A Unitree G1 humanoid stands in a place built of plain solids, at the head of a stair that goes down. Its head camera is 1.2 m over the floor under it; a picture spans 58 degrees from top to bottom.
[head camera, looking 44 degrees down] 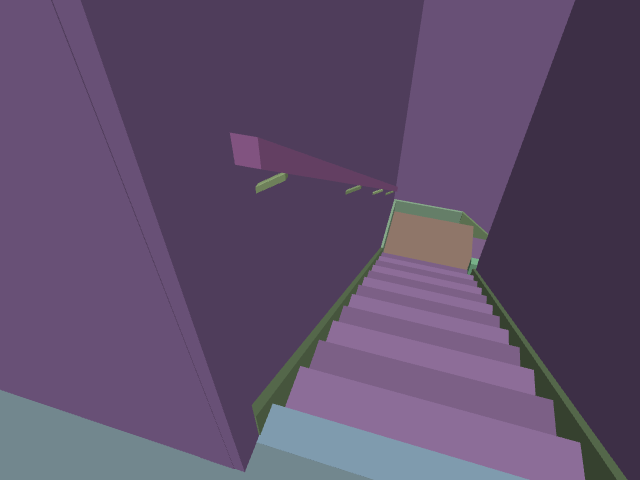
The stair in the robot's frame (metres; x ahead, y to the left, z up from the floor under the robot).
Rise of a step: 0.17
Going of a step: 0.23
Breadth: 0.91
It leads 16 degrees to the right of straight ahead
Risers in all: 13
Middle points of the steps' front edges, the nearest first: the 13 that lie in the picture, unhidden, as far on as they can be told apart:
0.44 -0.30 0.00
0.66 -0.37 -0.18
0.88 -0.43 -0.35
1.10 -0.50 -0.52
1.32 -0.56 -0.69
1.54 -0.63 -0.87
1.76 -0.70 -1.04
1.98 -0.76 -1.21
2.20 -0.83 -1.39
2.42 -0.90 -1.56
2.64 -0.96 -1.73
2.86 -1.03 -1.91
3.08 -1.08 -2.08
